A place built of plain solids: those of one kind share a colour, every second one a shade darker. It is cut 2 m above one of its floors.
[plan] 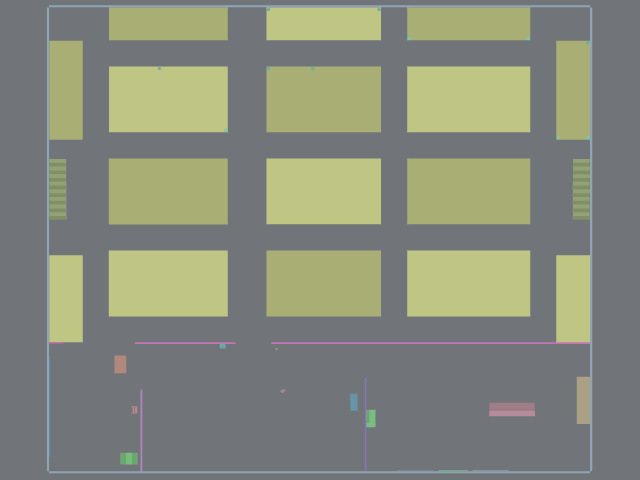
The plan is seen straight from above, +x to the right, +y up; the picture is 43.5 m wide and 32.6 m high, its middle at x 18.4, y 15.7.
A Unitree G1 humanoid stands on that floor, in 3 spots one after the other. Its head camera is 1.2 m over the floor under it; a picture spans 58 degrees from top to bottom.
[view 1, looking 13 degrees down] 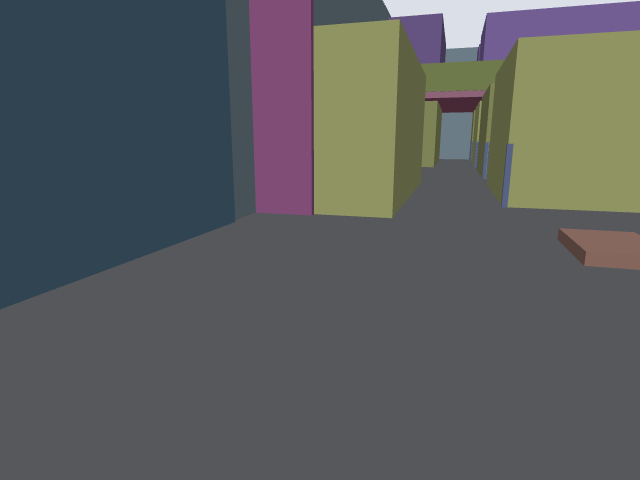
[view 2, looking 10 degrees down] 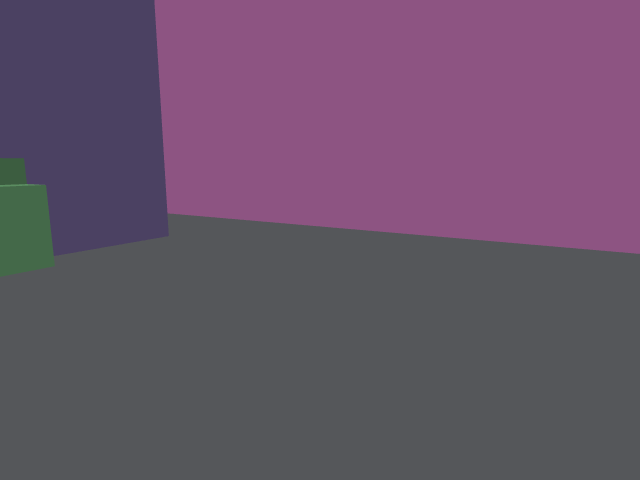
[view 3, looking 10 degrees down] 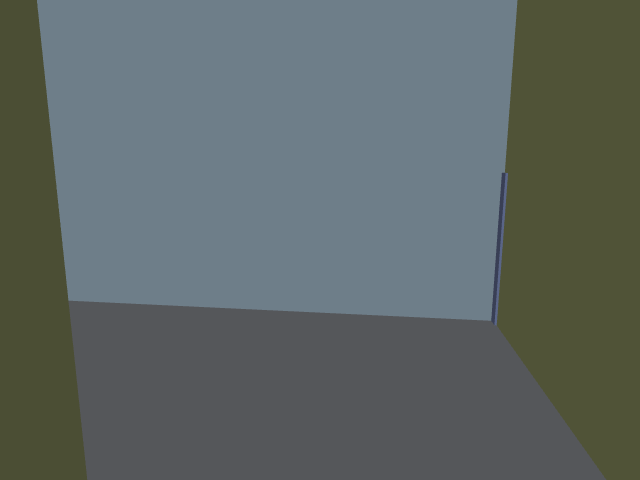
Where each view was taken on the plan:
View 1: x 3.17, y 2.00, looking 107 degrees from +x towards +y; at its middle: ground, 5.33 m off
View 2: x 27.44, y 1.50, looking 121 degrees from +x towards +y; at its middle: ground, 6.91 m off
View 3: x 3.18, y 28.15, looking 98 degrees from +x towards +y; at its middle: wall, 3.44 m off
